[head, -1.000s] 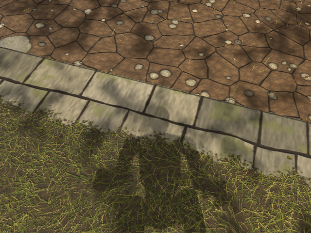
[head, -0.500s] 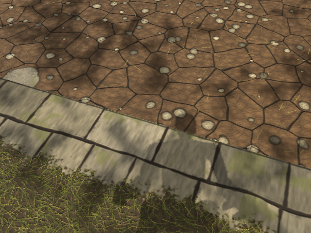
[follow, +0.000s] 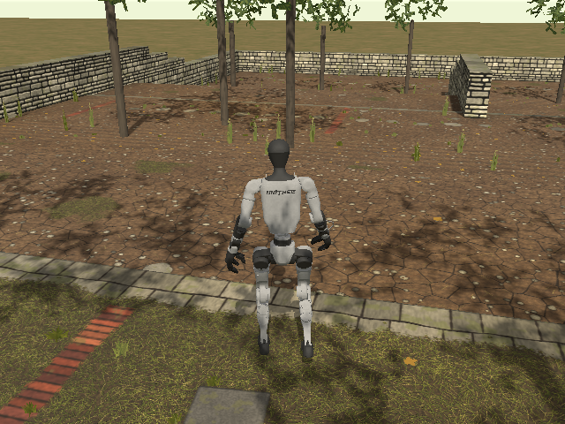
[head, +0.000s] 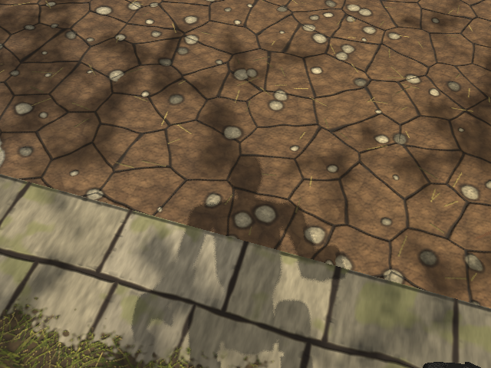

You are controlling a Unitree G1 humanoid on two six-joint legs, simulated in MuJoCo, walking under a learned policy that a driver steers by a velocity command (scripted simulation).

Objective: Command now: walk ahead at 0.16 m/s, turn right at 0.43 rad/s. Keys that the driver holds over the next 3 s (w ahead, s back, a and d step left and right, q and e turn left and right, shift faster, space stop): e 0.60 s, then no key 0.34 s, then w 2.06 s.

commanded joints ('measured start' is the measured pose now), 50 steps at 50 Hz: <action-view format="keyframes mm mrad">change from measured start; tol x16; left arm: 1 100 48 27 -63 1 43 16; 14 -56 65 51 -183 17 68 -35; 17 0 285 103 -211 45 49 -5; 50 -149 24 13 -206 8 35 1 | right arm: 1 -6 -136 -41 -26 -13 -2 -6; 50 57 -186 -44 80 24 65 -16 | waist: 1 19 190 -136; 14 -1 140 -123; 17 -9 -326 -99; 20 -17 -80 -155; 38 -47 -92 -148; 41 -10 278 -118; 50 -75 230 -94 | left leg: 1 127 265 -157 -225 334 213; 13 246 324 -10 -159 107 145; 15 201 254 48 -11 1 52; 17 -253 -15 93 507 -539 -112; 19 -286 -2 -110 698 -469 -80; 35 27 -43 -129 180 -237 -86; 38 212 -19 -121 -105 2 -33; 40 297 262 -414 -158 277 143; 47 262 173 -264 -135 298 166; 50 253 145 -274 -182 -133 162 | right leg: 1 -35 -58 -8 7 83 25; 15 246 -7 -93 -688 403 -121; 17 429 -369 470 -820 862 -390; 23 343 -205 251 -805 782 -281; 38 229 -110 354 -706 512 -205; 41 35 79 106 -352 -68 -40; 44 -24 64 131 -127 -12 11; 50 171 44 -47 -541 105 22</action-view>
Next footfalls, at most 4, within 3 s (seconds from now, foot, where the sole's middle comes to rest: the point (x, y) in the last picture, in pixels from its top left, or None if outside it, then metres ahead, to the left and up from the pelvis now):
0.30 right None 0.09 -0.14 -0.77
0.78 left None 0.16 0.08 -0.77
1.08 right None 0.01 -0.14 -0.77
1.46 left None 0.35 0.00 -0.77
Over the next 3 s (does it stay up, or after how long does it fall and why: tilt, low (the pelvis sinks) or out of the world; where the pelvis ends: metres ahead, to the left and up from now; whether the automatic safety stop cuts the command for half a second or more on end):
stays up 0.95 -0.38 0.01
